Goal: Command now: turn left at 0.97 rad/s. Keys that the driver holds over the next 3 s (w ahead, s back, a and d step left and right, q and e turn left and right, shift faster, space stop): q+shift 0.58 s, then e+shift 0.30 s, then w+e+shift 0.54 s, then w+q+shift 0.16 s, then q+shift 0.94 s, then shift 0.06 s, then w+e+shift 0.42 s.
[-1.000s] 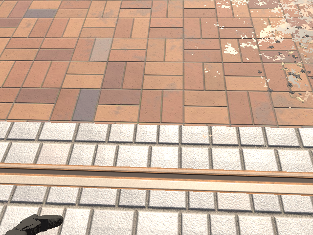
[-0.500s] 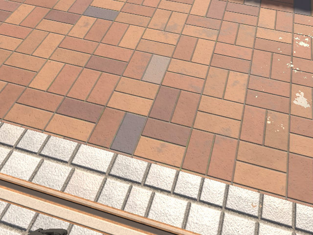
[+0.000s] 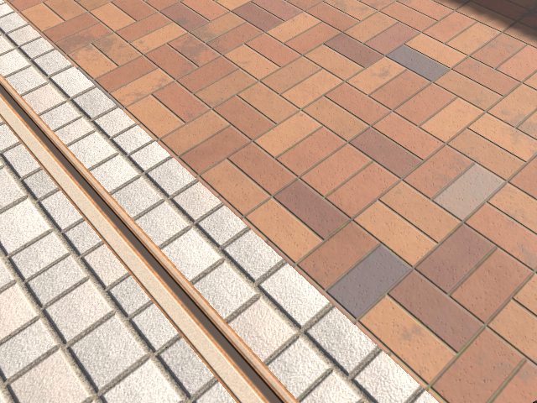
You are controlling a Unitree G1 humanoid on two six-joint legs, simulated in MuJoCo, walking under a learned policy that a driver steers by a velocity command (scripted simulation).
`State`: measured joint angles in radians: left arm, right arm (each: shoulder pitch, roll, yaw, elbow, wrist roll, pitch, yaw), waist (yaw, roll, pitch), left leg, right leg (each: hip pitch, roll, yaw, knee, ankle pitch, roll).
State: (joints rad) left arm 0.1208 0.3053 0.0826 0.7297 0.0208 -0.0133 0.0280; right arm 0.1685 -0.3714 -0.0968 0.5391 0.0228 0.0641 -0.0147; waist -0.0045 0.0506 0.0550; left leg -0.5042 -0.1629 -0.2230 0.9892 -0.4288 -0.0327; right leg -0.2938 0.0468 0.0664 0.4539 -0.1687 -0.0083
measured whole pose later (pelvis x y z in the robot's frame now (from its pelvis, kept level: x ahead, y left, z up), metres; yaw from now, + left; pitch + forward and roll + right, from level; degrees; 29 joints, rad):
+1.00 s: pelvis +0.06 +0.05 +0.00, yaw +28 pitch +2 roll +2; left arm 0.30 0.29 0.06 0.72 -0.03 -0.01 0.01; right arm 0.14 -0.28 -0.05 0.64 0.01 -0.02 0.00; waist 0.03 0.00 0.00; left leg -0.34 -0.09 -0.05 0.79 -0.56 0.02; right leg -0.33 0.01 0.13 0.55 -0.28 -0.02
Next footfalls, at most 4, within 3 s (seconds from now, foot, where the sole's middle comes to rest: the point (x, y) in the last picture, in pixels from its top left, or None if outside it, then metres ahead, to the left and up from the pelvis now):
0.40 left None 0.01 0.14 -0.77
0.82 right None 0.17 -0.03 -0.77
1.52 right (291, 388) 0.50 0.01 -0.77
1.94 left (224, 277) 0.81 0.19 -0.77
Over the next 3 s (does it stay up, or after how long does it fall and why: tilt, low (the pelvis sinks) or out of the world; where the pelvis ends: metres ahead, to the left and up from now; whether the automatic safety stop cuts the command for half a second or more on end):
stays up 0.88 0.14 0.00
